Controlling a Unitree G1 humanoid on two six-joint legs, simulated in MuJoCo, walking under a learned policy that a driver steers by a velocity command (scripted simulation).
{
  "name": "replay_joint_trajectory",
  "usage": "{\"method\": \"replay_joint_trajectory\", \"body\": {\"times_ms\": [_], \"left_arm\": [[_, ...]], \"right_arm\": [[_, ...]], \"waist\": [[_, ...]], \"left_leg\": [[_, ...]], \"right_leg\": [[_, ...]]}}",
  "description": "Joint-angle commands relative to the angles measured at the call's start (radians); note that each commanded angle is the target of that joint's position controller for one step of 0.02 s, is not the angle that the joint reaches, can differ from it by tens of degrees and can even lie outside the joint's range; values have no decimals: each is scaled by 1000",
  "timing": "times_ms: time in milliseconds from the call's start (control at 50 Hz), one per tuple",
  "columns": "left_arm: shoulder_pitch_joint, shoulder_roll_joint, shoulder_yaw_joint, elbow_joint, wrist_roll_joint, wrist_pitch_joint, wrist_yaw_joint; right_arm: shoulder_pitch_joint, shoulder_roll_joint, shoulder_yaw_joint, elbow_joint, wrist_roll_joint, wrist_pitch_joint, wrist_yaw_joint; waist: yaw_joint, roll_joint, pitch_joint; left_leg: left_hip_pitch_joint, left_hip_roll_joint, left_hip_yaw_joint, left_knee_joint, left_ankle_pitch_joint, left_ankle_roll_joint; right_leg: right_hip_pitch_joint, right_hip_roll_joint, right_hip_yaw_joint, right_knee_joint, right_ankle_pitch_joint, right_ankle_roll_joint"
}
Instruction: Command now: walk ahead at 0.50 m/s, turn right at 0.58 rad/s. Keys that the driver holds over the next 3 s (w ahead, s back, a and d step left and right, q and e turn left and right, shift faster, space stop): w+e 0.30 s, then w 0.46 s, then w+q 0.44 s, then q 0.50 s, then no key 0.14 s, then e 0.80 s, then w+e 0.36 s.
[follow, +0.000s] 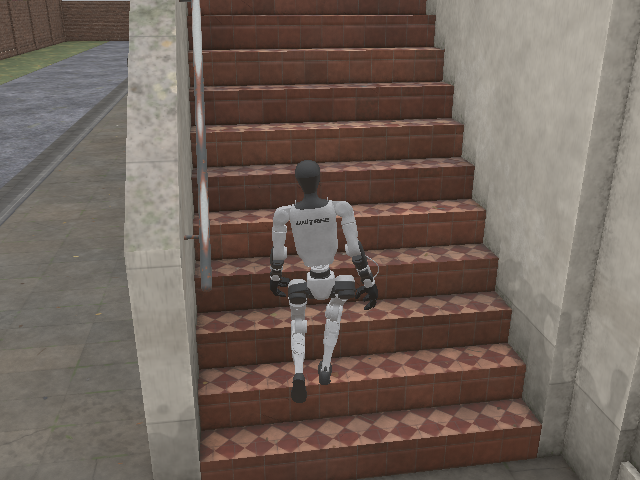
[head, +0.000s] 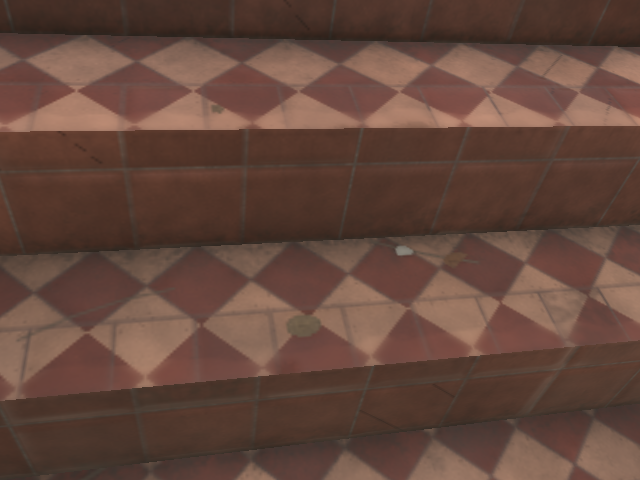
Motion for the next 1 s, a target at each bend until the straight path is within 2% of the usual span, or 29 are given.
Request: {"method": "replay_joint_trajectory", "body": {"times_ms": [20, 40, 80, 140, 200, 260, 280, 320, 360, 380, 400, 420, 440, 460, 480, 500, 520, 560, 600, 620, 680, 760, 860, 880, 920, 940, 960, 980, 1000], "left_arm": [[30, 12, 11, 61, 28, -82, 4], [116, -30, 6, 99, 1, -95, 7], [199, 35, 25, 113, -3, -110, 18], [349, 64, 37, 137, -16, -153, 22], [432, 38, 30, 136, -4, -184, 24], [507, 78, 53, 116, 15, -220, 7], [503, 84, 56, 109, 18, -227, 3], [469, 77, 58, 123, 11, -218, -1], [405, 68, 57, 107, -11, -189, 32], [348, 63, 58, 103, -3, -174, 40], [310, 85, 54, 59, -25, -166, 34], [333, 153, 77, 35, -29, -192, 18], [345, 226, 104, 47, -55, -218, 0], [442, 168, 103, 63, -73, -226, -23], [488, 122, 86, 62, -69, -239, -48], [488, 77, 77, 57, -4, -232, -65], [349, 24, 65, -20, 51, -220, -82], [192, -80, 17, -140, 73, -143, -56], [264, -70, -4, -101, 57, -93, -38], [257, -63, -8, -98, 48, -75, -28], [191, -60, -17, -133, 2, -73, -27], [194, 9, -4, -161, -1, -54, -29], [20, -11, -22, -305, 21, -54, -42], [91, -14, -27, -284, 22, -84, -67], [354, -14, -30, -177, 29, -133, -87], [388, 17, -21, -85, 39, -172, -85], [328, -52, -29, -81, 17, -193, -82], [305, -53, -28, -34, -5, -210, -67], [143, -72, -39, -42, -34, -196, -37]], "right_arm": [[-301, 83, 47, -344, -46, -24, -17], [-291, 61, 54, -294, -74, -26, -27], [-277, 30, 63, -284, -59, -42, -7], [-422, 31, 77, -320, -43, -44, 4], [-517, 90, 103, -352, -44, -19, 16], [-755, 139, 113, -464, -47, -8, 0], [-827, 136, 113, -500, -38, -5, -10], [-926, 161, 134, -572, -48, 2, -14], [-971, 173, 144, -613, -36, 35, -17], [-870, 194, 150, -579, -21, 50, -22], [-699, 156, 128, -485, -1, 56, -25], [-487, 95, 84, -427, 13, 58, -42], [-365, 21, 49, -399, 29, 58, -52], [-382, -16, 22, -355, 16, 24, -60], [-232, -86, -8, -304, -10, 31, -67], [-252, -116, -27, -243, -2, 64, -70], [-338, -98, -34, -226, 12, 106, -53], [-478, -24, -26, -111, -11, 104, -68], [-486, 42, -3, -33, -19, 77, -65], [-490, 42, 2, -19, -20, 57, -58], [-486, 14, 3, 3, -8, 35, -52], [-568, -84, -10, -98, -1, 13, -74], [-441, -121, -46, -203, -46, 62, -126], [-396, -173, -69, -195, -52, 59, -131], [-478, -105, -61, -251, -72, 74, -131], [-459, -51, -50, -276, -87, 53, -110], [-468, -46, -47, -242, -50, 33, -103], [-518, 1, -23, -248, -18, 25, -116], [-349, 6, -24, -252, -15, 23, -101]], "waist": [[-33, 163, 116], [21, 200, 137], [38, 129, 86], [89, 78, -15], [93, 26, -101], [142, -62, -86], [141, -26, -40], [111, 70, 6], [112, 27, -1], [60, -30, -49], [15, -33, -167], [-36, -121, -323], [-94, -182, -418], [-25, -127, -492], [-54, 76, -651], [-34, 387, -678], [-11, 325, -577], [89, 68, -73], [161, -2, 85], [163, 42, 116], [173, 147, 129], [203, 123, 15], [67, 186, -54], [74, 139, -96], [164, -79, -62], [110, -204, -59], [140, -158, -81], [173, -66, 2], [15, -15, 0]], "left_leg": [[-561, -104, -102, 663, -37, 16], [-577, -97, -84, 537, -40, 21], [-668, -127, -68, 471, -121, -9], [-742, -117, -37, 374, -263, -17], [-799, -113, 6, 436, -325, -9], [-1125, -101, -10, 869, -495, -6], [-1183, -91, -31, 908, -550, -5], [-1004, -50, 21, 519, -467, -2], [-585, -22, 108, 184, -398, 4], [-302, -38, 139, 17, -441, 29], [-12, -111, 200, -136, -507, 41], [186, -146, 200, -165, -496, 32], [228, -166, 140, -362, -559, 15], [451, -98, -25, -510, -612, 67], [539, 11, -353, -706, -932, 129], [510, 164, -760, -887, -1102, 206], [306, 75, -839, -1073, -1279, 164], [-101, 106, -626, -1025, -1213, 128], [-333, 62, -387, -933, -1058, 96], [-373, 57, -326, -935, -992, 116], [-393, 76, -289, -1001, -958, 147], [-404, 114, -253, -957, -950, 169], [-199, 115, -387, -790, -1059, 174], [-209, 67, -350, -729, -1129, 149], [-443, -165, 21, -368, -998, -63], [-535, -268, 301, -148, -725, -167], [-453, -243, 168, 29, -741, -91], [-258, -264, 113, 17, -628, 7], [8, -300, 116, 21, -583, 64]], "right_leg": [[118, -276, 935, -886, -170, -63], [296, -134, 832, -796, 45, -30], [561, -136, 730, -777, 545, -58], [765, -169, 656, -799, 878, -53], [756, -197, 644, -811, 815, -77], [840, -317, 816, -895, 652, -149], [813, -328, 810, -912, 586, -138], [610, -263, 722, -1048, 480, -68], [370, -301, 654, -1311, 697, -82], [290, -288, 534, -1331, 857, -72], [302, -257, 379, -1233, 1374, -48], [427, -284, 408, -1071, 1953, -37], [598, -317, 424, -866, 2172, -34], [458, -246, 452, -613, 2029, 17], [410, -150, 425, -323, 1673, 51], [240, -46, 452, 188, 657, 88], [99, 4, 505, 553, 532, 114], [-145, -32, 436, 620, 517, 100], [-111, -35, 411, 552, 448, 133], [-124, -29, 360, 609, 452, 145], [-217, -49, 336, 664, 521, 172], [-76, -166, 240, 438, 682, 223], [-63, -236, 256, 64, 399, 203], [66, -215, 212, -24, 376, 179], [464, -170, 158, -554, 214, 135], [683, -228, 236, -720, 261, 111], [695, -202, 165, -772, 751, 124], [526, -214, 28, -1209, 1180, 119], [462, -238, -66, -1488, 1338, 158]]}}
